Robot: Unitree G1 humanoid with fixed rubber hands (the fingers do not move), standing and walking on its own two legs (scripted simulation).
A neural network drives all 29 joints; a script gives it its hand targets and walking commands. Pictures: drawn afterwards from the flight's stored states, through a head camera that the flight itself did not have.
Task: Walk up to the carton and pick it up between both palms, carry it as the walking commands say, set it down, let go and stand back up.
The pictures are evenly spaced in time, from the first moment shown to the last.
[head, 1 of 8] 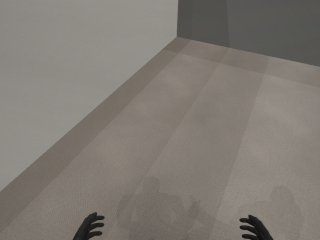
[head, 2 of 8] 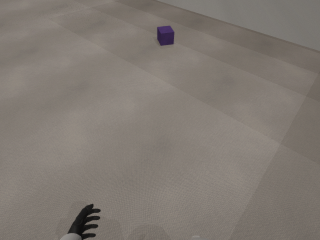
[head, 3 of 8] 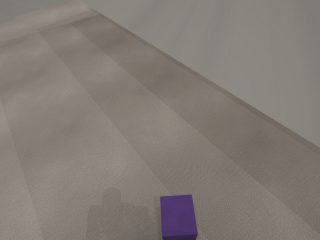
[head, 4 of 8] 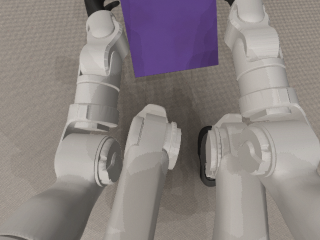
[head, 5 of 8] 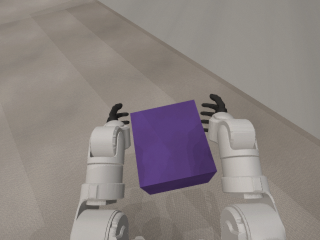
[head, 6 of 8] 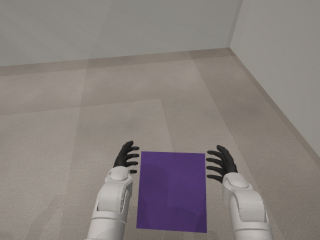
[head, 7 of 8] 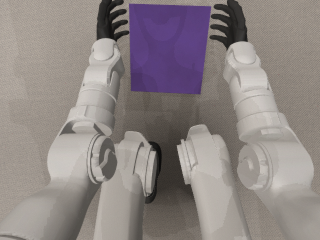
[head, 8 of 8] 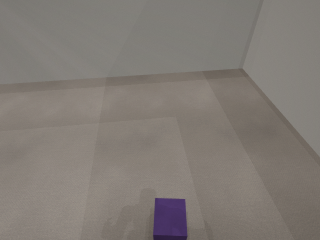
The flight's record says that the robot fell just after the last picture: no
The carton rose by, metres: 0.70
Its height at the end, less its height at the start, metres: +0.00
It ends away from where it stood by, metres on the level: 2.52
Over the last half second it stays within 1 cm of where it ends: yes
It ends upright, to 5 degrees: yes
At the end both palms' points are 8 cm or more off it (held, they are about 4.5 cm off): yes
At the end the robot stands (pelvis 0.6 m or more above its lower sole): yes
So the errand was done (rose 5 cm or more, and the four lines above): yes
